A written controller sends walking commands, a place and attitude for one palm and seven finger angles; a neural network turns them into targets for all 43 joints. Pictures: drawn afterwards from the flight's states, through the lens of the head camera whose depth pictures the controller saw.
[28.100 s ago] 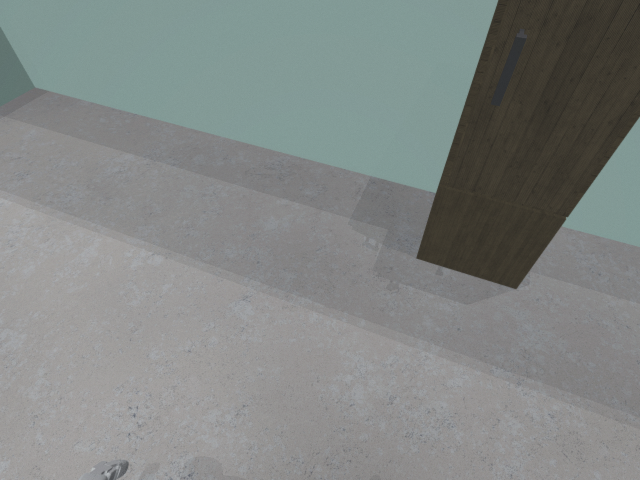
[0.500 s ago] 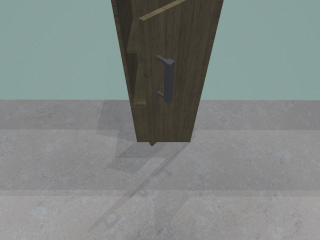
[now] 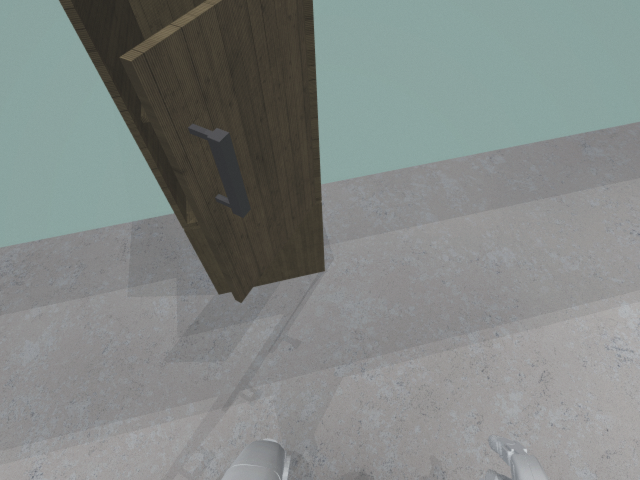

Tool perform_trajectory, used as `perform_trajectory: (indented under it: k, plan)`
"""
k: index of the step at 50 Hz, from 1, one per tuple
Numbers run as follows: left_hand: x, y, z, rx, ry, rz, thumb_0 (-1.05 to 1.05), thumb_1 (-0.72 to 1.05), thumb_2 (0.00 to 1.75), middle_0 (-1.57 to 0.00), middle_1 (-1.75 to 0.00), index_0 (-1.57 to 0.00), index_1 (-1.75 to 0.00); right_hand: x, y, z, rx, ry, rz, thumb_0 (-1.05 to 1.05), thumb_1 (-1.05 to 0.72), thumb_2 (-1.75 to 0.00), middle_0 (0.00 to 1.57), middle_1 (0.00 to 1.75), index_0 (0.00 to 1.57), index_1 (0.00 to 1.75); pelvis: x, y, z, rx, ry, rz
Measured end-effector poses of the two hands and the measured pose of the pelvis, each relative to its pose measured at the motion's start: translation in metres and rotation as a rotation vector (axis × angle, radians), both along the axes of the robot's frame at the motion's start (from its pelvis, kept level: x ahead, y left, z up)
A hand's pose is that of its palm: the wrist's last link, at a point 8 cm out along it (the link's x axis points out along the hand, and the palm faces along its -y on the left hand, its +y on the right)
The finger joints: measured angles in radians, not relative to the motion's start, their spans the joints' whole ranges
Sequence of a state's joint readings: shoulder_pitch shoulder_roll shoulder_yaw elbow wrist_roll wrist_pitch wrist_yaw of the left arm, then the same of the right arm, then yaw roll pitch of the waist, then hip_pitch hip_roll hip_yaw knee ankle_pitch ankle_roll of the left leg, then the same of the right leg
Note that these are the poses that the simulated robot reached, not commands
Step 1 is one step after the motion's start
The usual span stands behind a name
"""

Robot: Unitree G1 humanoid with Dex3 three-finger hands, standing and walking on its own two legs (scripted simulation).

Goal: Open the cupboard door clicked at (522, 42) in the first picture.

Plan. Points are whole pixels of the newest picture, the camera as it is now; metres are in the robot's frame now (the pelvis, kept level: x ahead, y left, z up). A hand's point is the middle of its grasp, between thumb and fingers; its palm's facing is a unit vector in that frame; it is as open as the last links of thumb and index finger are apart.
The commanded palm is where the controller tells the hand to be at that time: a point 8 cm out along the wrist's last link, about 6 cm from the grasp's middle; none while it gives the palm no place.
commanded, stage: walk to a spot facing it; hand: left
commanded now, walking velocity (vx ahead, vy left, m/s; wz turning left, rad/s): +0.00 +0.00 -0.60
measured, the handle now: (220, 172) +0.51 +0.21 +0.05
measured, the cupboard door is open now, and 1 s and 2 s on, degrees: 47 47 47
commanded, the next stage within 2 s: none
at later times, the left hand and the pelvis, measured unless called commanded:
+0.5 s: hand (188, 434) +0.18 +0.23 -0.17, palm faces -0.29 -0.93 -0.24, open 7.4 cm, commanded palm none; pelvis +0.02 +0.05 +0.00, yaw -19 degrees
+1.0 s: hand (261, 402) +0.24 +0.13 -0.18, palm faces -0.55 -0.82 -0.18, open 7.4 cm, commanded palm none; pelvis +0.05 +0.03 -0.02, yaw -36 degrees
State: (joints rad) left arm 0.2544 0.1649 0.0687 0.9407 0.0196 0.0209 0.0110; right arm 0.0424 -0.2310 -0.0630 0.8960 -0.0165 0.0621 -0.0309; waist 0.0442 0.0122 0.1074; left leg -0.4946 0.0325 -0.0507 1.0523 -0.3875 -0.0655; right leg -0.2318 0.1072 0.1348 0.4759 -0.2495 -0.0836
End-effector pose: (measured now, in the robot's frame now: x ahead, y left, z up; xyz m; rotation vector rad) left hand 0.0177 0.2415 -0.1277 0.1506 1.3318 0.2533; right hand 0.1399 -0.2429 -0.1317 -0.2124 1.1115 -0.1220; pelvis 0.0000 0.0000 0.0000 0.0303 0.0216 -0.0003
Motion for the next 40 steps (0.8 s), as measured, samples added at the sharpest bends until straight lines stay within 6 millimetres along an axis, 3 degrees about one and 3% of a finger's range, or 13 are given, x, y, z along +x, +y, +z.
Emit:
perform_trajectory:
  k: [5,10,15,19,24,31,35,40]
  plan:
    - [0.006,0.014,-0.007,-0.023,0.027,-0.036,0.00,0.90,0.90,-0.20,-0.30,-0.20,-0.30,0.004,0.015,0.007,-0.006,-0.030,-0.034,0.00,-0.91,-0.90,0.20,0.30,0.20,0.30,0.006,0.016,-0.001,-0.008,0.007,-0.053]
    - [0.024,0.043,-0.023,-0.034,0.041,-0.082,0.00,0.90,0.90,-0.20,-0.30,-0.20,-0.30,-0.005,0.034,0.008,-0.029,-0.061,-0.080,0.00,-0.91,-0.90,0.20,0.30,0.20,0.30,0.016,0.040,-0.011,-0.041,0.023,-0.106]
    - [0.066,0.067,-0.025,-0.026,0.012,-0.172,0.00,0.91,0.90,-0.20,-0.30,-0.20,-0.30,-0.047,0.048,0.010,-0.051,0.014,-0.121,0.00,-0.91,-0.90,0.20,0.30,0.20,0.30,0.018,0.051,-0.008,-0.043,0.008,-0.177]
    - [0.106,0.068,-0.016,-0.024,-0.027,-0.256,0.00,0.91,0.90,-0.20,-0.29,-0.20,-0.30,-0.092,0.052,0.011,-0.041,0.095,-0.205,0.00,-0.91,-0.90,0.20,0.30,0.21,0.30,0.021,0.053,-0.002,-0.054,0.006,-0.240]
    - [0.158,0.043,-0.008,-0.023,-0.069,-0.393,0.00,0.91,0.90,-0.20,-0.29,-0.19,-0.30,-0.151,0.050,0.005,-0.017,0.178,-0.345,0.00,-0.91,-0.90,0.20,0.30,0.21,0.30,0.024,0.048,-0.001,-0.057,0.003,-0.322]
    - [0.223,-0.028,-0.006,-0.009,-0.201,-0.586,0.00,0.91,0.90,-0.20,-0.29,-0.19,-0.30,-0.224,0.032,-0.025,0.038,0.285,-0.518,0.00,-0.91,-0.90,0.20,0.30,0.21,0.30,0.024,0.022,-0.021,-0.027,0.001,-0.417]
    - [0.230,-0.055,0.000,-0.010,-0.219,-0.633,0.00,0.91,0.90,-0.20,-0.29,-0.20,-0.30,-0.233,0.022,-0.025,0.038,0.295,-0.583,0.01,-0.91,-0.90,0.20,0.30,0.20,0.30,0.022,0.018,-0.016,-0.031,-0.015,-0.460]
    - [0.227,-0.073,-0.001,-0.043,-0.173,-0.680,0.00,0.90,0.90,-0.20,-0.29,-0.20,-0.30,-0.213,0.015,-0.014,0.031,0.198,-0.633,0.01,-0.91,-0.90,0.20,0.30,0.20,0.30,0.027,0.015,-0.008,-0.019,-0.015,-0.519]
